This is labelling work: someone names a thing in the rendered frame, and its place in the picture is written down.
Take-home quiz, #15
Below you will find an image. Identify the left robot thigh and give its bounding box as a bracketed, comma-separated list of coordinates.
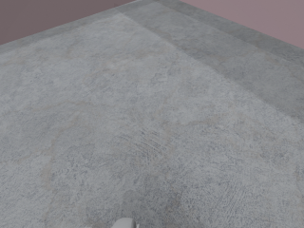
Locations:
[111, 218, 140, 228]

